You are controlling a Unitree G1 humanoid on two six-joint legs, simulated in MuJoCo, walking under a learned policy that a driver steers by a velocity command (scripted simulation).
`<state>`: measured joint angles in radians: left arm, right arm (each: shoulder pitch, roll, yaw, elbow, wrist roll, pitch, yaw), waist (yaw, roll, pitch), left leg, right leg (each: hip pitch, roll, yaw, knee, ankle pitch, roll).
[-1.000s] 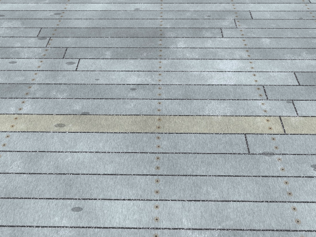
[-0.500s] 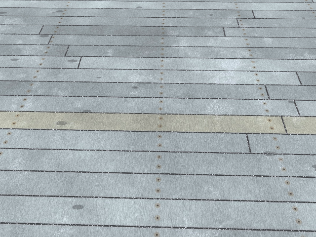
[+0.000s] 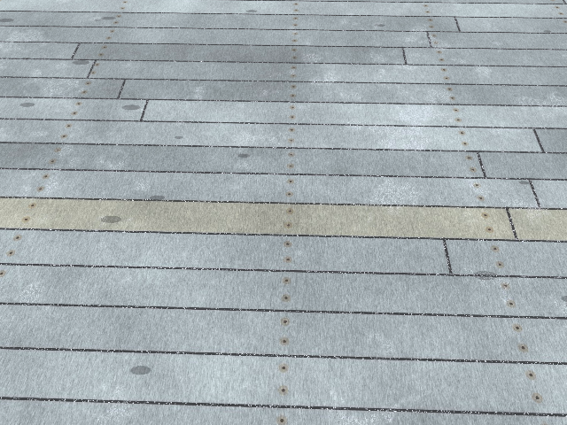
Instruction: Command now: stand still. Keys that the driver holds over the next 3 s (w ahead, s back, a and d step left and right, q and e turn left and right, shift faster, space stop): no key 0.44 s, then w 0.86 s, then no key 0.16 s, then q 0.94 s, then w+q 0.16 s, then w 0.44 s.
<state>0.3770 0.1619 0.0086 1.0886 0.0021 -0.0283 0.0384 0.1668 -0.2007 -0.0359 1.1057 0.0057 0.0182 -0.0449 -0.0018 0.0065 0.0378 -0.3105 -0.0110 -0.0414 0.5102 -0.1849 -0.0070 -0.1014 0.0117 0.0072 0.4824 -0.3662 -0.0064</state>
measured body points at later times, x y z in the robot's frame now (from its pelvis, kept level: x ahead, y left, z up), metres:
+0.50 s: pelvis +0.00 +0.00 +0.00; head +0.01 +0.00 +0.45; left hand -0.05 +0.22 -0.16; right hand +0.04 -0.25 -0.16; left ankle +0.05 +0.12 -0.73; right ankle -0.07 -0.12 -0.73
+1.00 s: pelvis +0.17 +0.03 +0.01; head +0.18 +0.04 +0.46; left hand +0.32 +0.28 -0.11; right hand +0.09 -0.20 -0.14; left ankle +0.08 +0.12 -0.73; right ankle +0.30 -0.14 -0.67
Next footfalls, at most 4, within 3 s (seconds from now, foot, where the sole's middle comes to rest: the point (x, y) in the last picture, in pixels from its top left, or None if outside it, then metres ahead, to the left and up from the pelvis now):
1.20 right None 0.48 -0.12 -0.77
1.70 left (265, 362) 0.65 0.08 -0.77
2.12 right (356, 362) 0.66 -0.14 -0.77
2.60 left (260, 411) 0.53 0.09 -0.77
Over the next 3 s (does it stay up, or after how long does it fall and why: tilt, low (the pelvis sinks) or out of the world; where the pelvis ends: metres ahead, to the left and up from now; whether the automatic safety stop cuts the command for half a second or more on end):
stays up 0.68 0.09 0.00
